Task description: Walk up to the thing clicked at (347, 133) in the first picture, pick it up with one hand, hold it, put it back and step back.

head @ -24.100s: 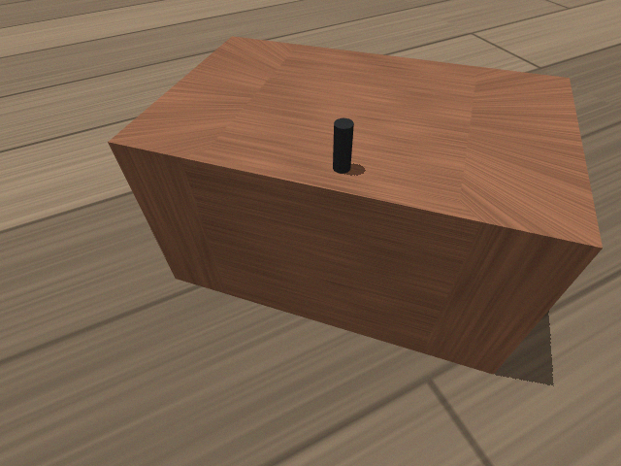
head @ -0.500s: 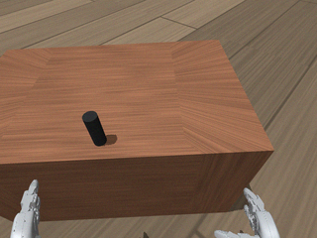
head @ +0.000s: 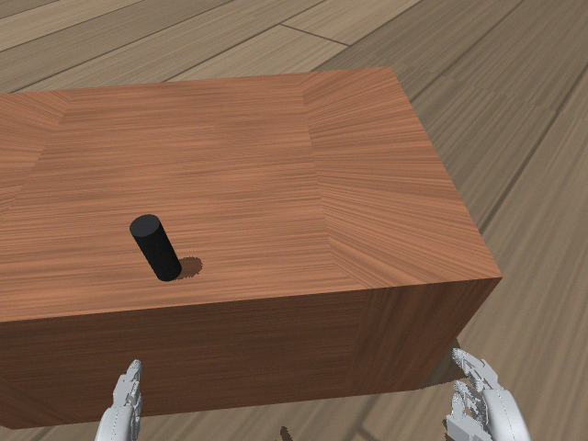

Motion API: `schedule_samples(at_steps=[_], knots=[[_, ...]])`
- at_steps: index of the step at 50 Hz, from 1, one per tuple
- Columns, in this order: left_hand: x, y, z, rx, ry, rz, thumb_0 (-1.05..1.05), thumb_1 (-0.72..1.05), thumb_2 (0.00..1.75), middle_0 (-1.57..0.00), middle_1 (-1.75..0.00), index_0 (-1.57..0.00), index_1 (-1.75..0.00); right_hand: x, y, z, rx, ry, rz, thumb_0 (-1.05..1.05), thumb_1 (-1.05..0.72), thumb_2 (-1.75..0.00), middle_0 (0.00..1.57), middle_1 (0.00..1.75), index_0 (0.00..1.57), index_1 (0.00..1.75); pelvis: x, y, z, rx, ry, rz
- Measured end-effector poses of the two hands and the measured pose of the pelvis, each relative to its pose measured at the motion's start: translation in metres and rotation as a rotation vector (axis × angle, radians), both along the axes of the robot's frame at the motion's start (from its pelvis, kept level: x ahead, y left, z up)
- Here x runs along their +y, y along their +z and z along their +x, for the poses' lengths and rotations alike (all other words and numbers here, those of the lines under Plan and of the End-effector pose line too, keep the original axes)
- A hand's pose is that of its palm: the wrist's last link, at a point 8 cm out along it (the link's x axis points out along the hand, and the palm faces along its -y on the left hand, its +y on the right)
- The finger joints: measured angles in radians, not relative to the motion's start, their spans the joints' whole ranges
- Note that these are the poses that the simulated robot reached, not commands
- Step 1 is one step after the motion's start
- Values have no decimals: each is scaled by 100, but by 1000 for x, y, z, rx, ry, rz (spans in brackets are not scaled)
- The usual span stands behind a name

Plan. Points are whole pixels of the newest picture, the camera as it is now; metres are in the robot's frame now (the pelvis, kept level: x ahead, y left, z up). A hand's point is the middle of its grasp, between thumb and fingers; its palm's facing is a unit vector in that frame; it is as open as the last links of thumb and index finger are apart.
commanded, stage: home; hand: left
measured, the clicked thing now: (157, 249) +0.44 +0.24 +0.00
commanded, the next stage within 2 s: none
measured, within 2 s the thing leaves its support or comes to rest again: neither
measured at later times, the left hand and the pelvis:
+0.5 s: hand out of the picture +0.16 +0.17 -0.04, palm faces +0.11 -0.96 -0.24, open 17.5 cm; pelvis -0.01 -0.01 +0.00, yaw +0 degrees
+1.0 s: hand out of the picture +0.16 +0.17 -0.04, palm faces +0.11 -0.96 -0.24, open 17.4 cm; pelvis -0.01 +0.00 -0.01, yaw +0 degrees
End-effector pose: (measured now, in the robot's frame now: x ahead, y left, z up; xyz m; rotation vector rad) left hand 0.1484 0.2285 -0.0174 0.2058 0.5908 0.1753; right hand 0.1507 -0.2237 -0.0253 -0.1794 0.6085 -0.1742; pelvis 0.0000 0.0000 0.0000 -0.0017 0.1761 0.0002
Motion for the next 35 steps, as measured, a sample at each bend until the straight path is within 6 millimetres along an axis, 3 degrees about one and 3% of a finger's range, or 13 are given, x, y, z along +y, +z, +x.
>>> schedule_samples(at_steps=[14,35], knots=[[-12,-5,-6,-10,-3,-20,-2,-55,5,-6,-5,-6,-5,-9,5,-7,4,9,-23,1,-90,-90,20,31,21,30,-8,-3,-7,-2,5,8],[-10,-4,-14,-22,3,-2,-2,-53,6,-6,-5,-6,-5,-7,4,-14,5,0,-17,1,-90,-90,20,30,21,30,-6,-5,-13,-1,2,9]])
